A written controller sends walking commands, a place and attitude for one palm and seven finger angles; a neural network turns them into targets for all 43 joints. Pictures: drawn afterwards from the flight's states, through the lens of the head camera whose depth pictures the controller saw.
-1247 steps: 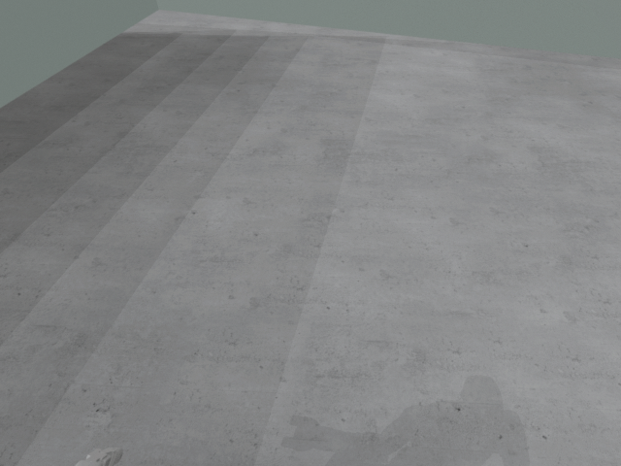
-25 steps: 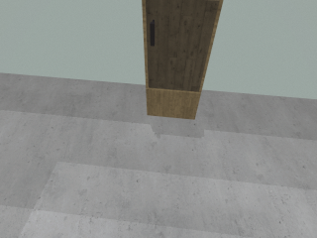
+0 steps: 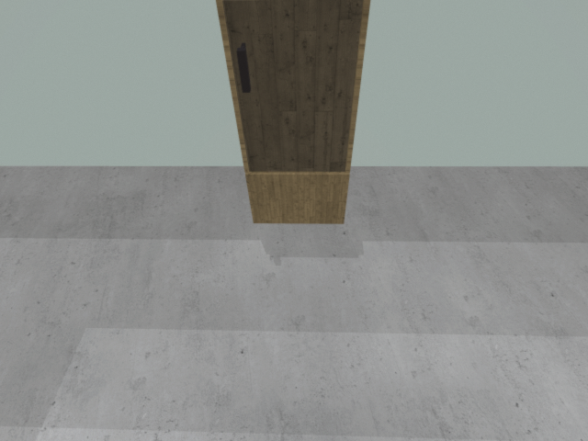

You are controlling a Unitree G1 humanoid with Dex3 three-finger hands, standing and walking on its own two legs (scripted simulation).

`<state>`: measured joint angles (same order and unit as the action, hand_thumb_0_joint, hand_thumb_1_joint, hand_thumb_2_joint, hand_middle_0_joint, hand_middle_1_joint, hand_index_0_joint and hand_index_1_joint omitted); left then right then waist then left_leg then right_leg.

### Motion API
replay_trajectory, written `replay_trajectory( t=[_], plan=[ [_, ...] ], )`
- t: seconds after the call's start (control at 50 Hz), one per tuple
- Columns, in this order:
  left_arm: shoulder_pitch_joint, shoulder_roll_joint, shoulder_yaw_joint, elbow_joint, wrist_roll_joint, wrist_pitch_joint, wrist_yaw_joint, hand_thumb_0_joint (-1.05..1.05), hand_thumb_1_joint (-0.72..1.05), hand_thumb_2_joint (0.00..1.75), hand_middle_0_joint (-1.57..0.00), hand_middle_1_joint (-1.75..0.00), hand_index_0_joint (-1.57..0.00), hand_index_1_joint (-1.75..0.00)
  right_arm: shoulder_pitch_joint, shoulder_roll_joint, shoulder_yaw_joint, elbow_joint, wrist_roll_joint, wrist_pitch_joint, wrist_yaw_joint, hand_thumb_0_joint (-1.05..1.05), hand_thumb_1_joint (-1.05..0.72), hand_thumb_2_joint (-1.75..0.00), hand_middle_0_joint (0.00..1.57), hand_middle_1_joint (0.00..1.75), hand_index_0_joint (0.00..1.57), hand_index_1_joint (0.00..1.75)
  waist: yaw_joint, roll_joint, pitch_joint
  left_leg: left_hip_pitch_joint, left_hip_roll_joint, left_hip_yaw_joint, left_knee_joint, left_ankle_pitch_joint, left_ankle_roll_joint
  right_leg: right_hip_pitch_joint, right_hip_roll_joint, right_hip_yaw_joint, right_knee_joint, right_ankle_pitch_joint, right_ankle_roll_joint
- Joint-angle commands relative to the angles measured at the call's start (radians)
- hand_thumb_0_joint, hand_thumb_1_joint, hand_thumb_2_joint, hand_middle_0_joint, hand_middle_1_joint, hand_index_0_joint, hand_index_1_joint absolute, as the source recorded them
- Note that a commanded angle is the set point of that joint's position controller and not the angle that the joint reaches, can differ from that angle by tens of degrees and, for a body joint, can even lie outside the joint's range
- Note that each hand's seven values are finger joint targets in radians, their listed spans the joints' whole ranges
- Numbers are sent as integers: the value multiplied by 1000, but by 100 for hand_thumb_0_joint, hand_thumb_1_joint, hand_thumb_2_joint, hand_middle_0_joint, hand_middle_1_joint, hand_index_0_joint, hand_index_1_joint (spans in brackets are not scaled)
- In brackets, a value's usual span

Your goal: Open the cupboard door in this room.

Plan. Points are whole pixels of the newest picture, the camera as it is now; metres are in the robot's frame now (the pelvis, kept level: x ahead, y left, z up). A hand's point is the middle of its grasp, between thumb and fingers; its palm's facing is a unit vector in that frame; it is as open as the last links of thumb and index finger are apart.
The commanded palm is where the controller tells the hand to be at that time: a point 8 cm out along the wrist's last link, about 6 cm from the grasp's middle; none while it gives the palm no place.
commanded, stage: walk to a spot facing it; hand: left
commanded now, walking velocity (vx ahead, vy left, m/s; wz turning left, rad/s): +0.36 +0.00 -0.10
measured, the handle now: (244, 67) +1.08 +0.21 +0.00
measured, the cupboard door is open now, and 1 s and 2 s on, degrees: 0 0 0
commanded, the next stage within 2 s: take the last steps up to it in 0.28 s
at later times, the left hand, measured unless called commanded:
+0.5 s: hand out of the picture +0.09 +0.18 -0.18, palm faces +0.09 -0.99 -0.14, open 7.4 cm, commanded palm none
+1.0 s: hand (227, 278) +0.44 +0.17 -0.15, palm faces +0.01 -0.98 -0.20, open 7.4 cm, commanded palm none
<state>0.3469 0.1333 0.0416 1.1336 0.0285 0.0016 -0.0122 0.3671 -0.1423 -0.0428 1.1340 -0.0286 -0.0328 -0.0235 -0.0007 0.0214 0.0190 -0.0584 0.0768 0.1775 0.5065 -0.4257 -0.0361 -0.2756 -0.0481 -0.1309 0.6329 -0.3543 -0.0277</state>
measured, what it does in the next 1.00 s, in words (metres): walks ahead: left foot, then right foot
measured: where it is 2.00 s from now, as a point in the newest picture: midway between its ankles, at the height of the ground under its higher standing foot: (307, 361)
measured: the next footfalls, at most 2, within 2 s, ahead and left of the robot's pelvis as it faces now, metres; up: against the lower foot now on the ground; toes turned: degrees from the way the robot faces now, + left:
left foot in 0.46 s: +0.32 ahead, +0.13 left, +0.00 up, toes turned +8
right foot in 0.90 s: +0.41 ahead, -0.12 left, +0.00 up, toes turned -9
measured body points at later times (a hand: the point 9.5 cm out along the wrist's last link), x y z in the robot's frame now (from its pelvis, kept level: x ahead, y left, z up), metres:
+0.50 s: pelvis +0.19 +0.03 -0.01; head +0.24 +0.04 +0.43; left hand +0.09 +0.23 -0.17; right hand +0.32 -0.19 -0.15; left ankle +0.28 +0.13 -0.73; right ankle +0.01 -0.08 -0.70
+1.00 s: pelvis +0.36 +0.00 +0.01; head +0.37 -0.02 +0.46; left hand +0.44 +0.22 -0.13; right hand +0.31 -0.23 -0.16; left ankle +0.30 +0.12 -0.68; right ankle +0.37 -0.11 -0.73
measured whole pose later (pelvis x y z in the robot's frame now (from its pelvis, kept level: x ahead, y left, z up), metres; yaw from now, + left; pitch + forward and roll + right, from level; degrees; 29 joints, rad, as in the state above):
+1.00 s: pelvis +0.36 +0.00 +0.01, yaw +0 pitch +0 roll +0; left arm 0.17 0.15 0.04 1.02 0.02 -0.06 -0.01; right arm 0.35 -0.17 -0.05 1.14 -0.02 -0.01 0.00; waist -0.03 0.03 0.03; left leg -0.32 0.06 0.08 0.93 -0.47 0.01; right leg -0.26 -0.06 -0.15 0.54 -0.27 -0.02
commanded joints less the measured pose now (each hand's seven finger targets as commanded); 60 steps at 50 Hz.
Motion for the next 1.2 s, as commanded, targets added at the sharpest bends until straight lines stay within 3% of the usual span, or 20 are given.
replay_trajectory(
  t=[0.0,0.02,0.08,0.18,0.34,0.4,0.42,0.44,0.46,0.48,0.54,0.6,0.76,0.84,0.86,0.9,0.92,0.98,1.04,1.18],
  plan=[
    [343,217,52,44,-10,-61,20,0,90,90,-20,-30,-20,-30,-121,-59,-1,-118,17,-19,10,0,-90,-90,20,30,20,30,166,-436,70,-609,-38,5,503,-161,39,379,-331,595,-406,75,-158],
    [365,199,42,53,-19,-63,30,0,90,90,-20,-30,-20,-30,-191,-97,-9,-146,14,-17,14,0,-90,-90,20,30,20,30,165,-343,86,-650,-13,-120,643,-134,48,341,-355,663,-437,134,-186],
    [203,123,24,1,-9,-70,37,0,90,90,-20,-30,-20,-30,-188,-63,-19,-122,8,-19,25,0,-90,-90,20,30,20,30,77,-56,117,-668,61,-153,696,59,37,260,-311,433,-405,165,-177],
    [171,100,6,-2,-6,-93,37,0,90,90,-20,-30,-20,-30,-184,-44,-20,-113,8,7,43,0,-90,-90,20,30,20,30,26,-117,103,-616,55,-108,557,198,-1,211,-221,208,-432,390,-118],
    [156,128,8,18,-6,-83,44,0,90,90,-20,-30,-20,-30,-338,-44,-5,-182,16,-9,53,0,-90,-90,20,30,20,30,36,-158,144,-439,-1,-32,195,271,37,228,-198,101,-395,635,-89],
    [117,158,13,10,-14,-79,47,0,90,90,-20,-30,-20,-30,-98,-98,-16,-112,4,-22,31,0,-90,-90,20,30,20,30,-77,-126,-12,-116,-69,-2,36,359,67,233,-154,28,-72,846,-41],
    [138,142,13,1,-20,-77,44,0,90,90,-20,-30,-20,-30,32,-159,-31,-74,-3,-26,21,0,-90,-90,20,30,20,30,-113,-46,-127,129,28,-101,37,513,104,95,-116,17,127,655,-9],
    [185,89,5,-12,-30,-77,37,0,90,90,-20,-30,-20,-30,137,-265,-57,-56,-9,-30,13,0,-90,-90,20,30,20,30,-123,176,-250,333,291,-449,21,711,225,-132,14,-15,439,84,25],
    [148,68,1,-51,-27,-82,36,0,90,90,-20,-30,-20,-30,158,-300,-59,-50,8,-19,11,0,-90,-90,20,30,20,30,-113,199,-232,256,403,-575,-104,722,305,-194,49,57,649,-270,11],
    [99,55,-7,-59,-28,-77,41,0,90,90,-20,-30,-20,-30,85,-271,-57,-54,12,-24,2,0,-90,-90,20,30,20,30,-94,188,-205,209,407,-584,-145,618,314,-294,1,122,731,-218,12],
    [4,68,9,-73,-6,-58,16,0,90,90,-20,-30,-20,-30,-63,-130,-26,-90,4,-39,6,0,-90,-90,20,30,20,30,-20,55,-17,-126,285,-389,-241,311,231,-266,-87,132,646,-72,26],
    [42,29,14,-83,2,-20,9,0,90,90,-20,-30,-20,-30,-119,-103,-34,-113,1,-41,9,0,-90,-90,20,30,20,30,30,89,18,-323,207,-257,-315,155,193,-168,-98,93,495,12,43],
    [-175,72,16,-175,2,-21,-8,0,90,90,-20,-30,-20,-30,-34,-160,-47,-95,-3,-33,11,0,-90,-90,20,30,20,30,-18,64,34,-173,205,-263,-311,145,202,-157,-74,48,91,72,60],
    [-112,95,18,-144,0,-37,-8,0,90,90,-20,-30,-20,-30,-29,-157,-45,-77,-1,-22,11,0,-90,-90,20,30,20,30,20,37,3,-175,162,-218,-156,152,143,56,-21,-7,-155,139,51],
    [-44,124,25,-115,0,-46,-3,0,90,90,-20,-30,-20,-30,-33,-131,-37,-74,3,-24,13,0,-90,-90,20,30,20,30,51,-24,-18,-244,114,-168,-49,132,104,194,-46,27,-218,154,33],
    [134,284,54,-65,-6,-58,16,0,90,90,-20,-30,-20,-30,-74,-76,-13,-124,13,-24,22,0,-90,-90,20,30,20,30,114,-348,-54,-594,-46,-31,400,-174,34,435,-391,491,-386,125,-135],
    [141,276,55,-60,-12,-64,21,0,90,90,-20,-30,-20,-30,-117,-113,-21,-135,11,-15,23,0,-90,-90,20,30,20,30,126,-332,-36,-608,-8,-131,533,-164,42,354,-411,530,-424,69,-167],
    [23,175,32,-85,-9,-65,28,0,90,90,-20,-30,-20,-30,-148,-82,-26,-122,7,-9,33,0,-90,-90,20,30,20,30,55,-88,72,-616,55,-158,614,38,36,211,-329,321,-427,97,-134],
    [11,129,21,-80,-4,-82,30,0,90,90,-20,-30,-20,-30,-96,-45,-25,-105,5,5,40,0,-90,-90,20,30,20,30,10,-136,49,-525,46,-121,504,107,16,167,-259,159,-416,315,-105],
    [36,171,19,-41,-4,-77,28,0,90,90,-20,-30,-20,-30,-200,-47,-8,-146,11,-4,52,0,-90,-90,20,30,20,30,20,-179,62,-364,2,-53,162,177,33,156,-227,89,-370,396,-97]
  ],
)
